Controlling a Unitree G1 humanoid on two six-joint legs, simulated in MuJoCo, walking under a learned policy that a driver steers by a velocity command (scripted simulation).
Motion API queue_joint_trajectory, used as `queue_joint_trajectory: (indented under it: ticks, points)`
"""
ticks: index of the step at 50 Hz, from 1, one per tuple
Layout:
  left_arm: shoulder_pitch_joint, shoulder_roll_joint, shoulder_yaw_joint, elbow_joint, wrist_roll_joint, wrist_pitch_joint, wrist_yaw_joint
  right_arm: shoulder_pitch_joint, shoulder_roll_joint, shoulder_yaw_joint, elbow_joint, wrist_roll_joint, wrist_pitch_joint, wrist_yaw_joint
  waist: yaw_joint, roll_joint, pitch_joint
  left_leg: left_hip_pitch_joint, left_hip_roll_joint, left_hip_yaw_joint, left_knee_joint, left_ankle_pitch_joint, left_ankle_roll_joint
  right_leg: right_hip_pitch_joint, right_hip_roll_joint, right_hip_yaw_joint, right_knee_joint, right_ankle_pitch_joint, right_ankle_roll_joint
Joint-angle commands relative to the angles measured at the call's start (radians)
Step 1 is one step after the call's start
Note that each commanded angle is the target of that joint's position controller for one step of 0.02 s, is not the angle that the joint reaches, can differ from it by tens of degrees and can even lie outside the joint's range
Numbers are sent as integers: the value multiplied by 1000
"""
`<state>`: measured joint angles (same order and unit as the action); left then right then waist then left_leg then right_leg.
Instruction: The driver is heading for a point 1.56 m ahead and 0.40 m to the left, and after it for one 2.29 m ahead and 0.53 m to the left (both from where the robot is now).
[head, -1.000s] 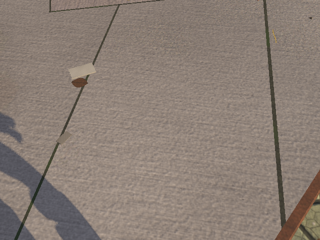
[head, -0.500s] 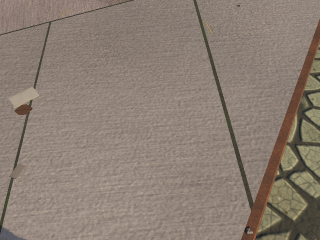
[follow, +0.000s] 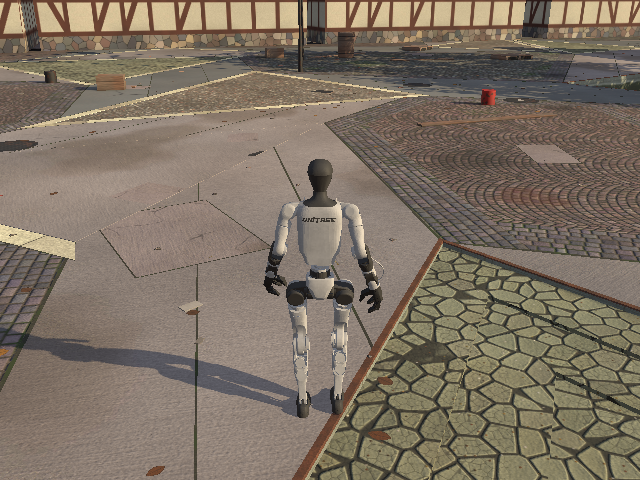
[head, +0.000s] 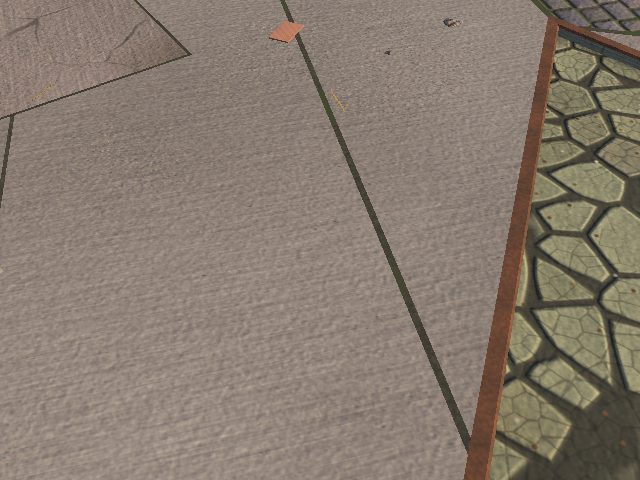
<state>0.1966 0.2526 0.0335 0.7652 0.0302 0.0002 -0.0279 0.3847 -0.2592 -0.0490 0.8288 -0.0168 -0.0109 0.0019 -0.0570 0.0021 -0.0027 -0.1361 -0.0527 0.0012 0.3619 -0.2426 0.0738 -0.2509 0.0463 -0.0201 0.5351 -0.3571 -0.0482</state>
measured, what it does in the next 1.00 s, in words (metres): walks ahead: right foot, then left foot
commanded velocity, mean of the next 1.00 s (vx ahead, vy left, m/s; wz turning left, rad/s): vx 0.46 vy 0.00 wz -0.01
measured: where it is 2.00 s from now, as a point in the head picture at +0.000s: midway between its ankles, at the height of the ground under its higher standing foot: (281, 261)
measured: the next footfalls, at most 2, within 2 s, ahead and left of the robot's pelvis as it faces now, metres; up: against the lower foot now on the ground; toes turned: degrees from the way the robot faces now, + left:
right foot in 0.04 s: +0.04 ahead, -0.09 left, +0.00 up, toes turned +0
left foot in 0.48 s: +0.39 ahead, +0.11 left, +0.00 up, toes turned +3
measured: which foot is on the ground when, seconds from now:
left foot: down 0.00-0.04, up 0.06-0.46, down 0.48-1.00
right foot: up 0.00-0.02, down 0.04-0.48, up 0.50-1.00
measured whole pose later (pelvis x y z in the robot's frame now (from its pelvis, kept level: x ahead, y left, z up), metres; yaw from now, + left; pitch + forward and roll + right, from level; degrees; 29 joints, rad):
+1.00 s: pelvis +0.51 +0.03 -0.02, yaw +0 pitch +1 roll +1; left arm 0.00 0.21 0.00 0.81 0.03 -0.05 -0.03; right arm 0.47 -0.21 -0.02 1.01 -0.02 -0.08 -0.01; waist -0.07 -0.02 0.06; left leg 0.14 -0.08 0.06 0.20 -0.36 0.07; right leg -0.53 -0.02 -0.08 0.56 -0.07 -0.08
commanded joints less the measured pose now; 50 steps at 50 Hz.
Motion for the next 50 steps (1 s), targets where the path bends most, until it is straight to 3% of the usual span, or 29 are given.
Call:
queue_joint_trajectory:
  ticks: [1, 2, 3, 4, 5, 6, 8, 11, 14, 17, 19, 21, 23, 24, 25, 26, 27, 28, 29, 30, 31, 34, 37, 40, 45, 48, 50]
  points:
    - [116, 70, 17, -7, 3, -41, 18, -96, -132, -33, -60, 12, -21, 4, 117, 28, 28, -318, 192, -205, -57, -229, 109, 335, 1, 1, -171, 106, -54]
    - [230, 133, 31, 16, 11, -52, 31, -144, -74, -14, -88, 7, -29, 7, 177, -90, -11, -492, 120, -119, 133, -277, 63, 503, -160, 211, -251, -78, -82]
    - [303, 240, 57, 17, 4, -57, 37, -176, -20, 5, -130, 5, -37, 11, 206, -248, -20, -651, -1, 43, 420, -296, 24, 529, -406, 604, -418, -411, -173]
    - [271, 220, 58, 30, 7, -55, 39, -177, -123, -19, -121, -18, -34, 5, 170, -116, 99, -690, 48, -6, 560, -269, 27, 388, -447, 654, -436, -409, -230]
    - [204, 161, 41, 16, 1, -59, 34, -150, -133, -26, -100, -16, -35, 15, 117, -58, 135, -681, 82, -42, 614, -184, 26, 346, -386, 570, -424, -337, -217]
    - [167, 127, 31, 11, -2, -67, 28, -125, -126, -24, -81, -12, -35, 25, 88, -53, 131, -660, 99, -47, 625, -122, 17, 323, -335, 480, -430, -220, -188]
    - [156, 102, 21, 17, -4, -82, 25, -129, -118, -22, -67, -21, -31, 39, 72, -74, 102, -628, 120, -21, 642, -30, -12, 313, -264, 332, -439, 25, -152]
    - [212, 102, 20, 59, -16, -96, 17, -202, -89, -12, -92, -28, -25, 46, 75, -76, 90, -648, 129, 18, 658, 51, -46, 299, -227, 220, -428, 336, -155]
    - [243, 96, 15, 90, -17, -97, 15, -325, -64, 2, -142, -25, -20, 49, 89, -78, 116, -628, 129, 56, 540, 119, -68, 248, -200, 148, -426, 510, -154]
    - [266, 116, 16, 118, -16, -100, 20, -416, -45, 17, -177, -16, -18, 53, 105, -94, 128, -521, 113, 81, 368, 180, -53, 216, -201, 116, -434, 580, -139]
    - [277, 133, 18, 139, -16, -98, 25, -434, -55, 17, -187, -15, -17, 49, 101, -92, 128, -464, 94, 92, 291, 175, -22, 255, -228, 112, -425, 637, -132]
    - [261, 151, 20, 153, -14, -96, 31, -383, -73, 10, -173, -16, -19, 37, 66, -97, 96, -361, 58, 101, 240, 127, 15, 304, -243, 93, -339, 840, -111]
    - [247, 173, 25, 166, -8, -86, 37, -175, -114, -11, -105, -16, -28, 16, -28, -86, -27, -115, -3, 112, 176, 83, 53, 319, -229, 63, -71, 1064, -79]
    - [245, 172, 23, 165, -9, -83, 38, -11, -150, -27, -53, -29, -39, 2, -95, -62, -120, 126, 40, 68, 153, 91, 80, 196, -192, 38, 149, 931, -63]
    - [299, 89, 2, 128, -24, -85, 33, 123, -254, -52, -32, -53, -44, -12, -101, 102, -271, 405, 317, -263, 129, -92, 140, -59, -103, -8, 497, 502, -39]
    - [382, 53, 2, 135, -33, -83, 29, 119, -288, -57, -27, -39, -41, -2, -47, 256, -354, 485, 496, -715, -41, -77, 239, -283, 64, 58, 755, -177, -21]
    - [278, 121, 20, 126, -12, -81, 29, 19, -233, -51, -27, -5, -38, 4, -19, 135, -210, 348, 430, -651, -85, -137, 213, -353, -7, 130, 806, -88, -37]
    - [211, 121, 19, 111, -13, -87, 22, -80, -157, -32, -41, 1, -43, 6, 13, 73, -75, 191, 396, -481, -105, -105, 191, -359, -57, 105, 763, 12, -42]
    - [181, 98, 13, 110, -12, -88, 17, -121, -112, -19, -41, -3, -51, 10, 35, 42, -21, 90, 344, -374, -139, -17, 166, -328, -92, 89, 707, 60, -43]
    - [186, 89, 12, 115, -1, -78, 13, -129, -92, -12, -30, 0, -58, 9, 61, 55, 7, 21, 305, -297, -159, 61, 146, -290, -113, 79, 666, 75, -35]
    - [206, 76, 9, 126, 8, -63, 6, -128, -72, -5, -18, 1, -66, 9, 82, 63, 11, -29, 278, -238, -181, 110, 134, -247, -125, 73, 637, 83, -26]
    - [168, 49, 4, 117, 12, -41, -7, -61, -84, -8, 27, 10, -89, 12, 93, 57, 36, -52, 259, -162, -229, 205, 148, -282, -138, 38, 582, 126, -5]
    - [27, 51, 2, 72, 13, -35, -11, -4, -82, -7, 61, 12, -90, 12, 69, 47, 88, -16, 235, -112, -269, 235, 144, -403, -163, 10, 465, 244, 19]
    - [-97, 34, -8, 34, 5, -41, -13, 41, -79, -3, 87, 14, -90, 11, 42, 43, 100, 17, 203, -55, -260, 340, 121, -402, -147, -23, 278, 351, 33]
    - [-241, 31, -18, -10, -1, -47, -10, 132, -86, 0, 138, 5, -87, -2, -2, 50, 109, 156, 235, -41, -223, 492, 110, -379, -104, -58, 90, 394, 9]
    - [-243, 46, -12, -20, -1, -55, -5, 127, -99, -1, 157, -4, -79, -14, 19, 56, 101, 254, 268, -39, -147, 671, 108, -339, -73, -61, 32, 294, -32]
    - [-112, 70, 2, 20, -1, -65, 8, 95, -116, -5, 160, -9, -76, -19, 82, 74, 28, 271, 263, -20, 21, 936, 85, -161, -14, -79, -7, 204, -71]
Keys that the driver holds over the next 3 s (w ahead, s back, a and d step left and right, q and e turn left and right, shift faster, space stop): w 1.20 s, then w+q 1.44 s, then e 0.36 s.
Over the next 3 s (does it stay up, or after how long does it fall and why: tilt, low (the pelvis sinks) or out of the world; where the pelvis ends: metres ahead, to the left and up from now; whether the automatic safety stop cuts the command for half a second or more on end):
stays up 1.43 0.38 0.00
